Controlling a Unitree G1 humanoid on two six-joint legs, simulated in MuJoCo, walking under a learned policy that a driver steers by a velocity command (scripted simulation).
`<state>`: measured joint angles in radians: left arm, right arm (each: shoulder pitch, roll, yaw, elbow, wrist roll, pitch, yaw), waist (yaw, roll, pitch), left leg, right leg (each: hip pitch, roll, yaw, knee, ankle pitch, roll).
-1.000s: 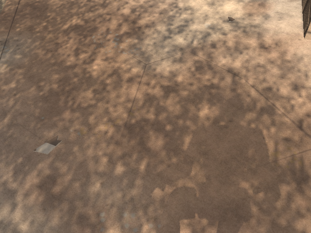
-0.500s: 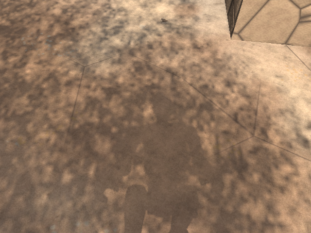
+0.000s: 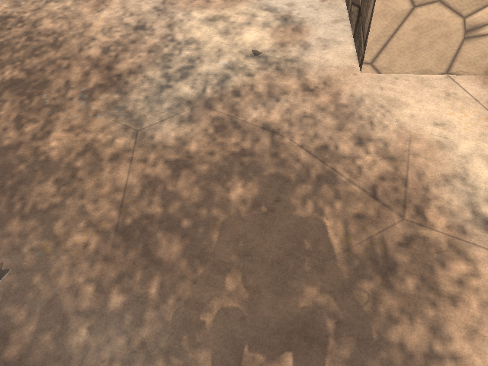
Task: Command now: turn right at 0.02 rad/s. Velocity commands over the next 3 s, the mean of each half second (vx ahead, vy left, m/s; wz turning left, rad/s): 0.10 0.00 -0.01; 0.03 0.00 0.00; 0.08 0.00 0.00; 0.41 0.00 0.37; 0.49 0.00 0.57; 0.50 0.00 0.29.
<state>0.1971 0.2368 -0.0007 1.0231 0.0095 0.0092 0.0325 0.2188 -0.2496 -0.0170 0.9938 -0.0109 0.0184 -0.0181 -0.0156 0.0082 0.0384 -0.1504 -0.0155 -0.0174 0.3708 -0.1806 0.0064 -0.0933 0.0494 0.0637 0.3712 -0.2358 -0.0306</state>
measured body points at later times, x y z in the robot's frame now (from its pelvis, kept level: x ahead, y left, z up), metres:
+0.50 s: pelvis +0.06 +0.04 -0.01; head +0.07 +0.06 +0.44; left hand +0.04 +0.28 -0.17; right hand +0.07 -0.21 -0.15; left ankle +0.05 +0.11 -0.75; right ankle +0.00 -0.09 -0.71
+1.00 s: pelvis +0.12 +0.03 +0.00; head +0.13 +0.03 +0.45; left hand +0.12 +0.25 -0.17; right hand +0.10 -0.19 -0.16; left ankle +0.05 +0.11 -0.75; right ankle +0.10 -0.08 -0.75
